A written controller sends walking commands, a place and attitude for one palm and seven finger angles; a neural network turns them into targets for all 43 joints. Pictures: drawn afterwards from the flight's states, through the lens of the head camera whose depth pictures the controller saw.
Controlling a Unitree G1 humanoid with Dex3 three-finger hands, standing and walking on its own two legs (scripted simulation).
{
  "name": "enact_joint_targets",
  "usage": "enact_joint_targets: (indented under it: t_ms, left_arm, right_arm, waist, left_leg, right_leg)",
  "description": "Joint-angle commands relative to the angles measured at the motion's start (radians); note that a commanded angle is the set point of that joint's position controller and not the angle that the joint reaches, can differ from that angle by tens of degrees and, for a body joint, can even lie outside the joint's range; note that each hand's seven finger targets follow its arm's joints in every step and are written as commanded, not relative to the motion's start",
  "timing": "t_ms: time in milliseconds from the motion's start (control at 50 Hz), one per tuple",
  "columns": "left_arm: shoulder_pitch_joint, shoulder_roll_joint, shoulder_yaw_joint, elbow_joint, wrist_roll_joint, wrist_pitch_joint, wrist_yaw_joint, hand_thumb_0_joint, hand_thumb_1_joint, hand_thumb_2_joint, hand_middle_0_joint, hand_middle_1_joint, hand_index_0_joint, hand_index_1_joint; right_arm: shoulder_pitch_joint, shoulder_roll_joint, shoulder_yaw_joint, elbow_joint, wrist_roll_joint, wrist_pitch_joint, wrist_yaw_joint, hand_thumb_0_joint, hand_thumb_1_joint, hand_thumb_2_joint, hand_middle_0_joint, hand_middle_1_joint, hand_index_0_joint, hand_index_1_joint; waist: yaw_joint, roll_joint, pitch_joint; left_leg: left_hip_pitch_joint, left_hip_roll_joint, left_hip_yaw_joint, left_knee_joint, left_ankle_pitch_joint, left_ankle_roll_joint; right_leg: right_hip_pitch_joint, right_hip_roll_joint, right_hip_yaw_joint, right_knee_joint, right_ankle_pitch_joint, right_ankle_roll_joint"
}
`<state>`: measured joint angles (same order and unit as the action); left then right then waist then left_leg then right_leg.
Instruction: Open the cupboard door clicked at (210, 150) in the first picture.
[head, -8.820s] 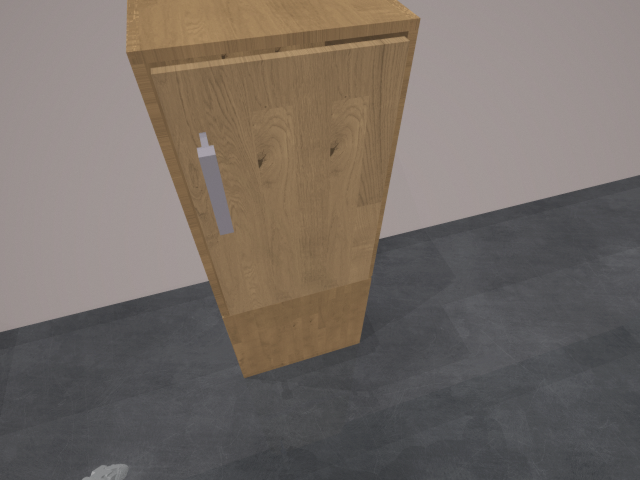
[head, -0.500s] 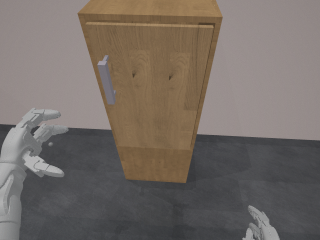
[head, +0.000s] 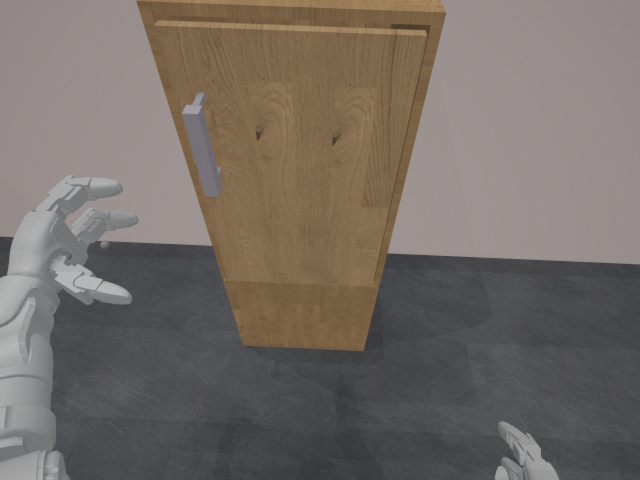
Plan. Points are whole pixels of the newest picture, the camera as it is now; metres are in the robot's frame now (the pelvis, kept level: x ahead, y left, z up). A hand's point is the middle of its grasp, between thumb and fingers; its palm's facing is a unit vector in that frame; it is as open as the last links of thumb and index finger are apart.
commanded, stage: move the hooked fingers beside the handle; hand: left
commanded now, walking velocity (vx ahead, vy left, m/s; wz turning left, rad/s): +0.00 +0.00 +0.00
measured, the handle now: (207, 146) +0.57 +0.21 +0.10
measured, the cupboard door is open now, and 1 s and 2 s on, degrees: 0 0 0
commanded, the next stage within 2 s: none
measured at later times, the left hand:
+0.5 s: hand (136, 200) +0.43 +0.27 +0.12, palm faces +0.01 -1.00 +0.00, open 14.0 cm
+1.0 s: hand (157, 164) +0.50 +0.26 +0.12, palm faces +0.02 -1.00 +0.01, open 14.0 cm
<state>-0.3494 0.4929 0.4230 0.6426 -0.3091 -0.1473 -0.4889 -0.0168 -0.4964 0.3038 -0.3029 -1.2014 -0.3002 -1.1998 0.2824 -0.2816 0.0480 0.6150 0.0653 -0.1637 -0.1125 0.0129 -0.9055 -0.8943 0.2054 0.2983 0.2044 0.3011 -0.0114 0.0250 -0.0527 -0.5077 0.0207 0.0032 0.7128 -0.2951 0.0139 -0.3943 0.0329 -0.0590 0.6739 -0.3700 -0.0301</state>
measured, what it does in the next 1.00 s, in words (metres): stands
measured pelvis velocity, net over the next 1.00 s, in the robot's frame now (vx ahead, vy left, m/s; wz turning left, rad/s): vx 0.01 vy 0.01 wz -0.04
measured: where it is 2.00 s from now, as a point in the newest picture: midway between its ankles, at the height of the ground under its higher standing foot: outside the picture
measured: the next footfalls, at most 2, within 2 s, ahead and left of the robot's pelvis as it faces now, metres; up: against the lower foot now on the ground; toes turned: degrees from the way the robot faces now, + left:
none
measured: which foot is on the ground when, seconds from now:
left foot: down 0.00-1.00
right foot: down 0.00-1.00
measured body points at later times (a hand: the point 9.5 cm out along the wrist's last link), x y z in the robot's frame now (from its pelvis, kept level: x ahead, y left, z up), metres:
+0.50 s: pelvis +0.01 +0.02 +0.00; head +0.06 +0.03 +0.44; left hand +0.42 +0.32 +0.12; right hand +0.09 -0.24 -0.11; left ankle +0.04 +0.11 -0.72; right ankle -0.02 -0.10 -0.72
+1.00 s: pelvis +0.01 +0.01 -0.01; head +0.10 +0.03 +0.43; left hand +0.49 +0.32 +0.12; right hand +0.01 -0.27 -0.12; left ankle +0.04 +0.11 -0.72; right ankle -0.02 -0.10 -0.72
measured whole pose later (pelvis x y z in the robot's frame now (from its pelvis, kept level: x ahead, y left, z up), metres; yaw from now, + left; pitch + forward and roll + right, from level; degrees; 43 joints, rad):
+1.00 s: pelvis +0.01 +0.01 -0.01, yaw -2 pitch +15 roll -3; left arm -0.89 0.69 0.48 1.21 -0.14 -0.27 -0.43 -0.02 -0.50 0.30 -0.30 -1.20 -0.30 -1.20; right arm 0.41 -0.30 0.04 0.64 0.03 0.03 -0.07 0.01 -0.91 -0.89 0.21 0.30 0.20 0.30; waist -0.15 0.01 -0.08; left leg -0.74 0.04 0.02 0.82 -0.35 0.03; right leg -0.62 0.05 -0.04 0.76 -0.40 -0.02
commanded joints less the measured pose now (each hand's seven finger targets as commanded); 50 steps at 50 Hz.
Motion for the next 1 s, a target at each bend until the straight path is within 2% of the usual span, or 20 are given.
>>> enact_joint_targets:
  t_ms: [0, 80, 140, 160, 180, 240, 280, 320, 440, 540, 580, 620, 700, 780, 800, 840, 880, 940, 960, 980]
  left_arm:
    - [-0.341, 0.277, 0.063, -0.182, -0.019, -0.075, 0.001, 0.0, -0.5, 0.3, -0.3, -1.2, -0.3, -1.2]
    - [-0.387, 0.316, 0.089, -0.146, -0.007, -0.076, 0.017, 0.0, -0.5, 0.3, -0.3, -1.2, -0.3, -1.2]
    - [-0.43, 0.282, 0.055, -0.18, 0.011, -0.096, 0.031, 0.0, -0.5, 0.3, -0.3, -1.2, -0.3, -1.2]
    - [-0.447, 0.254, 0.028, -0.184, 0.008, -0.098, 0.035, 0.0, -0.5, 0.3, -0.3, -1.2, -0.3, -1.2]
    - [-0.456, 0.27, 0.044, -0.144, 0.011, -0.096, 0.041, 0.0, -0.5, 0.3, -0.3, -1.2, -0.3, -1.2]
    - [-0.527, 0.254, 0.013, -0.097, 0.03, -0.095, 0.055, 0.0, -0.5, 0.3, -0.3, -1.2, -0.3, -1.2]
    - [-0.573, 0.294, 0.038, -0.066, 0.039, -0.101, 0.066, 0.0, -0.5, 0.3, -0.3, -1.2, -0.3, -1.2]
    - [-0.575, 0.286, 0.031, -0.052, 0.05, -0.111, 0.074, 0.0, -0.5, 0.3, -0.3, -1.2, -0.3, -1.2]
    - [-0.639, 0.298, 0.027, 0.056, 0.068, -0.13, 0.081, 0.0, -0.5, 0.3, -0.3, -1.2, -0.3, -1.2]
    - [-0.758, 0.353, 0.038, 0.159, 0.093, -0.148, 0.078, 0.0, -0.5, 0.3, -0.3, -1.2, -0.3, -1.2]
    - [-0.782, 0.373, 0.051, 0.165, 0.094, -0.17, 0.075, 0.0, -0.5, 0.3, -0.3, -1.2, -0.3, -1.2]
    - [-0.802, 0.351, 0.033, 0.173, 0.097, -0.184, 0.07, 0.0, -0.5, 0.3, -0.3, -1.2, -0.3, -1.2]
    - [-0.854, 0.379, 0.03, 0.285, 0.106, -0.178, 0.061, 0.0, -0.5, 0.3, -0.3, -1.2, -0.3, -1.2]
    - [-0.92, 0.46, 0.068, 0.294, 0.132, -0.191, 0.07, 0.0, -0.5, 0.3, -0.3, -1.2, -0.3, -1.2]
    - [-0.948, 0.438, 0.045, 0.303, 0.133, -0.193, 0.071, 0.0, -0.5, 0.3, -0.3, -1.2, -0.3, -1.2]
    - [-0.967, 0.44, 0.041, 0.307, 0.137, -0.2, 0.07, 0.0, -0.5, 0.3, -0.3, -1.2, -0.3, -1.2]
    - [-0.947, 0.499, 0.092, 0.35, 0.133, -0.2, 0.067, 0.0, -0.5, 0.3, -0.3, -1.2, -0.3, -1.2]
    - [-0.962, 0.538, 0.098, 0.374, 0.157, -0.19, 0.061, 0.0, -0.5, 0.3, -0.3, -1.2, -0.3, -1.2]
    - [-0.957, 0.552, 0.11, 0.384, 0.159, -0.189, 0.061, 0.0, -0.5, 0.3, -0.3, -1.2, -0.3, -1.2]
    - [-0.971, 0.54, 0.091, 0.392, 0.162, -0.185, 0.058, 0.0, -0.5, 0.3, -0.3, -1.2, -0.3, -1.2]
  right_arm:
    - [-0.016, -0.144, -0.061, -0.14, 0.003, -0.033, 0.002, 0.0, -0.9, -0.9, 0.2, 0.3, 0.2, 0.3]
    - [0.009, -0.154, -0.067, -0.138, 0.001, -0.014, 0.006, 0.0, -0.9, -0.9, 0.2, 0.3, 0.2, 0.3]
    - [0.026, -0.151, -0.072, -0.136, -0.003, -0.006, 0.012, 0.0, -0.9, -0.9, 0.2, 0.3, 0.2, 0.3]
    - [0.03, -0.152, -0.071, -0.136, -0.005, -0.003, 0.012, 0.0, -0.9, -0.9, 0.2, 0.3, 0.2, 0.3]
    - [0.037, -0.155, -0.073, -0.126, -0.004, 0.001, 0.012, 0.0, -0.9, -0.9, 0.2, 0.3, 0.2, 0.3]
    - [0.055, -0.159, -0.074, -0.108, -0.006, 0.014, 0.012, 0.0, -0.9, -0.9, 0.2, 0.3, 0.2, 0.3]
    - [0.067, -0.165, -0.074, -0.102, -0.009, 0.022, 0.012, 0.0, -0.9, -0.9, 0.2, 0.3, 0.2, 0.3]
    - [0.076, -0.164, -0.075, -0.1, -0.012, 0.029, 0.016, 0.0, -0.9, -0.9, 0.2, 0.3, 0.2, 0.3]
    - [0.102, -0.168, -0.073, -0.09, -0.017, 0.059, 0.025, 0.0, -0.9, -0.9, 0.2, 0.3, 0.2, 0.3]
    - [0.131, -0.177, -0.075, -0.072, -0.019, 0.087, 0.024, 0.0, -0.9, -0.9, 0.2, 0.3, 0.2, 0.3]
    - [0.143, -0.181, -0.077, -0.07, -0.022, 0.094, 0.025, 0.0, -0.9, -0.9, 0.2, 0.3, 0.2, 0.3]
    - [0.152, -0.177, -0.08, -0.065, -0.025, 0.101, 0.028, 0.0, -0.9, -0.9, 0.2, 0.3, 0.2, 0.3]
    - [0.172, -0.187, -0.077, -0.049, -0.022, 0.123, 0.023, 0.0, -0.9, -0.9, 0.2, 0.3, 0.2, 0.3]
    - [0.199, -0.194, -0.077, -0.044, -0.029, 0.139, 0.024, 0.0, -0.9, -0.9, 0.2, 0.3, 0.2, 0.3]
    - [0.201, -0.191, -0.077, -0.04, -0.027, 0.144, 0.024, 0.0, -0.9, -0.9, 0.2, 0.3, 0.2, 0.3]
    - [0.213, -0.193, -0.078, -0.033, -0.031, 0.149, 0.026, 0.0, -0.9, -0.9, 0.2, 0.3, 0.2, 0.3]
    - [0.228, -0.2, -0.079, -0.033, -0.031, 0.159, 0.027, 0.0, -0.9, -0.9, 0.2, 0.3, 0.2, 0.3]
    - [0.241, -0.198, -0.075, -0.037, -0.031, 0.176, 0.028, 0.0, -0.9, -0.9, 0.2, 0.3, 0.2, 0.3]
    - [0.25, -0.199, -0.075, -0.039, -0.034, 0.182, 0.028, 0.0, -0.9, -0.9, 0.2, 0.3, 0.2, 0.3]
    - [0.248, -0.2, -0.075, -0.044, -0.03, 0.186, 0.029, 0.0, -0.9, -0.9, 0.2, 0.3, 0.2, 0.3]
  waist:
    - [-0.001, 0.057, -0.268]
    - [-0.003, 0.033, -0.268]
    - [-0.01, 0.107, -0.31]
    - [-0.019, 0.089, -0.306]
    - [-0.026, 0.06, -0.287]
    - [-0.043, 0.073, -0.277]
    - [-0.044, 0.072, -0.29]
    - [-0.04, 0.086, -0.328]
    - [-0.05, 0.082, -0.324]
    - [-0.076, 0.072, -0.315]
    - [-0.074, 0.079, -0.361]
    - [-0.081, 0.097, -0.381]
    - [-0.106, 0.058, -0.33]
    - [-0.106, 0.114, -0.403]
    - [-0.125, 0.098, -0.384]
    - [-0.125, 0.119, -0.407]
    - [-0.119, 0.084, -0.43]
    - [-0.121, 0.121, -0.422]
    - [-0.117, 0.105, -0.424]
    - [-0.132, 0.104, -0.418]
  left_leg:
    - [0.225, -0.024, -0.029, -0.072, 0.181, 0.027]
    - [0.212, -0.02, -0.035, -0.073, 0.178, 0.026]
    - [0.276, -0.014, -0.048, -0.072, 0.21, 0.018]
    - [0.279, -0.014, -0.052, -0.067, 0.217, 0.02]
    - [0.266, -0.01, -0.054, -0.069, 0.203, 0.02]
    - [0.268, -0.005, -0.066, -0.074, 0.183, 0.016]
    - [0.269, -0.004, -0.069, -0.07, 0.182, 0.017]
    - [0.292, -0.003, -0.07, -0.061, 0.222, 0.014]
    - [0.271, 0.003, -0.073, -0.05, 0.238, 0.01]
    - [0.234, 0.004, -0.067, -0.03, 0.227, 0.015]
    - [0.25, 0.005, -0.066, -0.016, 0.256, 0.015]
    - [0.267, 0.006, -0.066, -0.006, 0.264, 0.015]
    - [0.192, 0.005, -0.06, 0.004, 0.22, 0.024]
    - [0.208, 0.006, -0.067, 0.022, 0.248, 0.022]
    - [0.199, 0.007, -0.064, 0.027, 0.236, 0.025]
    - [0.206, 0.007, -0.063, 0.034, 0.245, 0.024]
    - [0.18, 0.007, -0.053, 0.048, 0.269, 0.028]
    - [0.145, 0.004, -0.044, 0.055, 0.282, 0.032]
    - [0.143, 0.003, -0.047, 0.062, 0.299, 0.033]
    - [0.135, 0.005, -0.04, 0.064, 0.281, 0.035]
  right_leg:
    - [-0.021, -0.002, 0.044, -0.091, 0.268, 0.011]
    - [-0.035, 0.004, 0.037, -0.085, 0.252, 0.008]
    - [-0.069, 0.008, 0.024, -0.073, 0.244, 0.001]
    - [-0.076, 0.013, 0.023, -0.071, 0.244, -0.001]
    - [-0.091, 0.013, 0.022, -0.075, 0.237, 0.002]
    - [-0.129, 0.01, 0.014, -0.073, 0.201, 0.003]
    - [-0.132, 0.011, 0.018, -0.071, 0.197, 0.001]
    - [-0.13, 0.01, 0.018, -0.062, 0.22, 0.0]
    - [-0.152, 0.012, 0.015, -0.049, 0.225, 0.001]
    - [-0.179, 0.013, 0.02, -0.039, 0.224, 0.005]
    - [-0.171, 0.016, 0.024, -0.031, 0.247, 0.004]
    - [-0.188, 0.017, 0.025, -0.027, 0.248, 0.006]
    - [-0.211, 0.018, 0.029, -0.026, 0.231, 0.011]
    - [-0.216, 0.018, 0.035, -0.009, 0.238, 0.009]
    - [-0.23, 0.02, 0.035, -0.013, 0.233, 0.014]
    - [-0.231, 0.021, 0.038, -0.01, 0.24, 0.014]
    - [-0.198, 0.024, 0.044, -0.004, 0.282, 0.016]
    - [-0.191, 0.023, 0.048, 0.003, 0.311, 0.018]
    - [-0.188, 0.027, 0.046, 0.008, 0.323, 0.016]
    - [-0.202, 0.027, 0.051, 0.002, 0.315, 0.023]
